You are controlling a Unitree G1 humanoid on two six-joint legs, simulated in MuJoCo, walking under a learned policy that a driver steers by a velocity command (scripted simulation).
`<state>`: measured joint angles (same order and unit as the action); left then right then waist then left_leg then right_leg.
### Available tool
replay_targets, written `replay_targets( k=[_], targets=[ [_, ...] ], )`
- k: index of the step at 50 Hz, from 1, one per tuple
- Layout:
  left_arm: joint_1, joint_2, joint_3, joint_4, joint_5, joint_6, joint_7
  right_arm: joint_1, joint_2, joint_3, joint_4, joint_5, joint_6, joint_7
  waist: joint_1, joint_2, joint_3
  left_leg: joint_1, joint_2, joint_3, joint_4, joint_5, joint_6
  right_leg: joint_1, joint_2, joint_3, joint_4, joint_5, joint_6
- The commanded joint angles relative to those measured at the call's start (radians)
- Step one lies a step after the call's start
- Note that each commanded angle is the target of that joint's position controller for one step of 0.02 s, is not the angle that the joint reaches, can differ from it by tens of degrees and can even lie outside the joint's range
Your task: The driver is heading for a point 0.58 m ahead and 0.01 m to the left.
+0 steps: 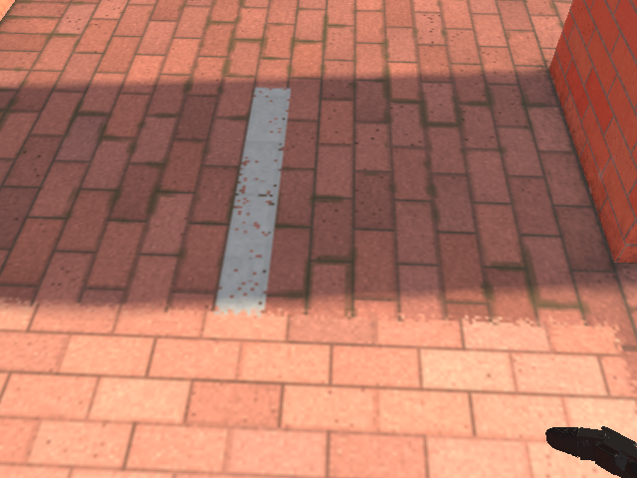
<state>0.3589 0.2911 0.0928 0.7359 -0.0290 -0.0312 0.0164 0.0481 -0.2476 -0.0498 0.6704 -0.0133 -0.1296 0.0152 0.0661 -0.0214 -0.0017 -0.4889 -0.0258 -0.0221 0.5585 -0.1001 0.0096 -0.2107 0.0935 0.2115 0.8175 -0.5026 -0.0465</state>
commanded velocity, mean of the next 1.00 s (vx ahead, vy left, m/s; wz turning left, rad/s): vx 0.44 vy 0.00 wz -0.07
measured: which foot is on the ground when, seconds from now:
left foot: down 0.00-0.44, up 0.46-0.90, down 0.92-1.00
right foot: up 0.00-0.42, down 0.44-0.94, up 0.96-1.00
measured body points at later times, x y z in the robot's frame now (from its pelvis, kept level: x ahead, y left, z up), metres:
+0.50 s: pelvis +0.24 -0.05 +0.01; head +0.27 -0.07 +0.46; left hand +0.48 +0.17 -0.06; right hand +0.24 -0.33 -0.12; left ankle +0.12 +0.11 -0.66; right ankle +0.30 -0.15 -0.72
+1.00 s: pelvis +0.48 -0.04 +0.00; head +0.52 -0.03 +0.45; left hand +0.52 +0.24 -0.13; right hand +0.68 -0.28 -0.09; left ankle +0.60 +0.06 -0.72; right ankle +0.33 -0.16 -0.66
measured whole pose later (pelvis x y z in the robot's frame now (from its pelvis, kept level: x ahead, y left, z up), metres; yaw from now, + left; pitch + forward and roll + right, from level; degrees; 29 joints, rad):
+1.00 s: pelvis +0.48 -0.04 +0.00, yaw -1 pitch +2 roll -1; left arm 0.31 0.28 0.04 0.85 0.00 -0.05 0.00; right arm 0.05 -0.25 -0.02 0.73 -0.02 -0.07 0.04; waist 0.05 0.01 0.04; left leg -0.50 -0.01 0.02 0.54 -0.08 0.05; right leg -0.23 0.01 0.02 0.95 -0.59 0.03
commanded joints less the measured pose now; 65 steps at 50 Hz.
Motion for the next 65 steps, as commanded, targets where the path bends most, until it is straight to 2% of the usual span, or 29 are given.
replay_targets(
  k=[1,3,5,11,17,19,21,22,23,24,25,28,31,36,39,43,45,46,47,48,49,50,51,53,56,61,63,64,65],
  targets=[
    [0.051,0.112,0.003,-0.09,-0.016,-0.027,-0.002,0.299,-0.172,-0.065,0.001,0.011,0.005,-0.005,-0.147,0.233,-0.213,0.73,0.427,-0.721,-0.262,-0.468,0.244,-0.623,-0.069,-0.012,0.54,-0.011,0.028],
    [-0.091,0.105,0.003,-0.118,0.013,-0.024,-0.005,0.217,-0.119,-0.044,0.005,0.002,0.023,-0.007,-0.129,0.102,-0.048,0.479,0.326,-0.451,-0.284,-0.289,0.192,-0.585,-0.124,-0.071,0.488,0.121,0.029],
    [-0.098,0.073,0.002,-0.123,0.01,-0.021,-0.012,0.181,-0.092,-0.031,0.016,-0.003,0.021,-0.004,-0.085,0.124,0.001,0.343,0.265,-0.317,-0.331,-0.135,0.183,-0.497,-0.162,-0.079,0.389,0.167,0.023],
    [-0.205,0.001,-0.035,-0.14,0.022,-0.028,-0.026,0.206,-0.165,-0.05,0.07,0.023,0.02,-0.007,-0.094,0.104,-0.003,0.307,0.245,-0.13,-0.393,0.074,0.208,-0.417,-0.188,-0.164,0.014,0.355,0.039],
    [-0.347,0.032,-0.032,-0.175,0.007,-0.04,-0.046,0.29,-0.209,-0.056,0.122,0.046,0.042,-0.003,-0.142,0.117,0.027,0.374,0.275,-0.098,-0.365,0.035,0.176,-0.322,-0.149,-0.202,-0.229,0.423,0.022],
    [-0.328,0.049,-0.025,-0.175,0.009,-0.044,-0.049,0.289,-0.223,-0.059,0.135,0.051,0.053,-0.004,-0.112,0.12,0.025,0.398,0.29,-0.096,-0.316,0.08,0.157,-0.252,-0.13,-0.223,-0.289,0.392,-0.006],
    [-0.143,0.107,0.009,-0.117,0.02,-0.042,-0.039,0.289,-0.195,-0.045,0.144,0.047,0.058,-0.007,-0.016,0.089,-0.079,0.353,0.219,-0.016,-0.083,0.308,0.11,0.04,-0.092,-0.251,-0.346,0.388,-0.051],
    [0.036,0.182,0.033,-0.089,0.032,-0.039,-0.028,0.279,-0.14,-0.02,0.12,0.024,0.055,-0.009,0.058,-0.021,-0.215,0.183,0.16,0.049,0.223,0.153,0.06,0.31,-0.266,-0.05,-0.336,0.405,-0.117],
    [0.09,0.274,0.048,-0.077,0.034,-0.035,-0.028,0.353,-0.051,0.01,0.087,0.018,0.034,-0.009,0.019,-0.284,-0.297,-0.195,0.004,0.06,0.562,-0.397,-0.002,0.565,-0.477,0.394,-0.449,0.249,-0.273],
    [0.1,0.189,0.026,-0.074,0.022,-0.037,-0.032,0.309,-0.145,-0.012,0.098,0.035,0.019,-0.007,0.053,-0.188,-0.28,-0.32,0.038,-0.058,0.701,-0.467,0.003,0.541,-0.476,0.485,-0.512,0.125,-0.28],
    [0.039,0.15,0.009,-0.08,0.019,-0.042,-0.033,0.243,-0.181,-0.023,0.075,0.05,0.011,-0.002,0.037,-0.144,-0.168,-0.372,0.085,-0.054,0.721,-0.382,0.018,0.446,-0.444,0.358,-0.52,0.156,-0.245],
    [-0.101,0.077,-0.016,-0.092,0.035,-0.048,-0.04,0.202,-0.152,-0.023,0.073,0.022,0.026,-0.003,-0.051,-0.072,-0.046,-0.242,0.164,-0.045,0.59,-0.198,0.005,0.16,-0.341,0.132,-0.593,0.386,-0.203],
    [-0.111,0.091,-0.009,-0.071,0.03,-0.066,-0.036,0.211,-0.11,-0.015,0.079,0.022,0.054,-0.004,-0.086,-0.06,-0.024,-0.203,0.165,-0.035,0.509,-0.12,-0.02,0.08,-0.323,0.022,-0.653,0.509,-0.21],
    [-0.065,0.121,0.0,-0.019,0.038,-0.074,-0.021,0.08,-0.083,-0.004,0.047,0.03,0.064,0.005,-0.042,-0.032,0.024,-0.212,0.14,-0.047,0.253,0.135,-0.023,0.085,-0.303,-0.155,-0.69,0.561,-0.16],
    [-0.035,0.126,-0.004,0.017,0.028,-0.062,-0.013,-0.014,-0.061,0.007,0.011,0.015,0.053,0.018,-0.016,-0.021,0.052,-0.122,0.104,0.011,0.087,0.219,-0.009,0.076,-0.28,-0.223,-0.647,0.741,-0.134],
    [-0.012,0.152,0.0,0.058,0.018,-0.036,-0.005,-0.034,-0.087,-0.001,-0.012,0.011,0.044,0.041,-0.024,-0.056,0.016,-0.059,0.061,0.022,-0.015,0.147,0.03,0.191,-0.311,-0.209,-0.52,0.876,-0.104],
    [-0.05,0.166,0.003,0.063,0.011,-0.025,0.001,0.087,-0.127,-0.02,0.022,-0.002,0.042,0.038,-0.099,-0.061,-0.051,0.099,0.014,0.051,-0.093,0.15,0.064,0.219,-0.284,-0.216,-0.366,1.004,-0.064],
    [-0.028,0.146,-0.004,0.065,0.018,-0.024,0.003,0.172,-0.176,-0.037,0.048,-0.007,0.039,0.028,-0.129,-0.017,-0.116,0.262,0.03,0.041,-0.124,0.375,0.091,0.179,-0.225,-0.248,-0.215,0.964,-0.024],
    [0.013,0.092,-0.026,0.041,0.053,-0.034,0.003,0.278,-0.251,-0.048,0.059,-0.028,0.042,0.014,-0.136,0.116,-0.267,0.588,0.228,-0.152,-0.002,0.874,0.174,-0.045,-0.154,-0.275,0.067,0.595,0.031],
    [0.181,-0.002,-0.06,0.08,0.046,-0.038,-0.013,0.271,-0.215,-0.027,0.064,-0.031,0.052,0.011,-0.074,0.292,-0.434,0.822,0.458,-0.445,-0.004,1.057,0.375,-0.274,-0.048,-0.192,0.363,-0.188,0.091],
    [0.151,0.099,-0.035,0.112,0.024,-0.031,-0.018,0.278,-0.154,-0.016,0.06,-0.003,0.066,0.016,-0.12,0.176,-0.475,0.759,0.408,-0.442,-0.045,0.879,0.361,-0.27,-0.085,-0.073,0.418,-0.213,0.095],
    [0.05,0.124,-0.026,0.082,0.001,-0.019,-0.017,0.197,-0.141,-0.012,0.055,0.009,0.074,0.016,-0.111,0.141,-0.327,0.644,0.364,-0.346,-0.092,0.694,0.317,-0.346,-0.122,-0.104,0.414,-0.173,0.098],
    [-0.017,0.11,-0.027,0.071,0.006,-0.003,-0.004,0.13,-0.118,-0.005,0.05,0.01,0.079,0.014,-0.095,0.08,-0.222,0.51,0.321,-0.301,-0.14,0.527,0.279,-0.364,-0.151,-0.13,0.36,-0.118,0.103],
    [-0.028,0.087,-0.025,0.073,0.022,0.036,0.016,0.036,-0.11,-0.002,0.047,-0.006,0.088,0.009,-0.036,0.109,-0.12,0.236,0.267,-0.222,-0.239,0.285,0.233,-0.231,-0.184,-0.141,0.21,-0.02,0.112],
    [0.009,0.04,-0.035,0.099,0.034,0.055,0.033,-0.002,-0.111,-0.007,0.057,-0.021,0.091,0.0,-0.018,0.157,-0.127,0.122,0.225,-0.151,-0.287,0.153,0.226,-0.08,-0.164,-0.178,0.028,0.065,0.114],
    [-0.03,0.038,-0.032,0.12,0.052,0.055,0.024,-0.007,-0.093,0.002,0.094,-0.001,0.108,-0.015,-0.016,0.136,-0.091,0.041,0.181,-0.132,-0.309,-0.359,0.144,0.082,-0.138,-0.213,-0.238,0.311,0.069],
    [-0.063,0.071,-0.031,0.099,0.066,0.051,0.026,0.039,-0.064,0.013,0.124,-0.005,0.111,-0.014,-0.035,0.076,-0.01,0.022,0.123,-0.108,-0.261,-0.472,0.056,0.058,-0.209,-0.128,-0.383,0.292,0.026],
    [-0.103,0.139,-0.013,0.109,0.05,0.049,0.03,0.084,-0.072,0.005,0.127,-0.001,0.114,-0.016,-0.098,-0.058,0.035,0.085,0.057,-0.038,-0.23,-0.395,0.024,-0.079,-0.21,-0.116,-0.404,0.102,-0.001],
    [-0.122,0.093,-0.021,0.111,0.047,0.04,0.027,0.065,-0.082,0.005,0.136,-0.008,0.116,-0.022,-0.081,-0.083,0.048,0.189,0.044,-0.013,-0.175,-0.303,0.007,-0.18,-0.194,-0.117,-0.453,-0.013,0.003]
  ],
)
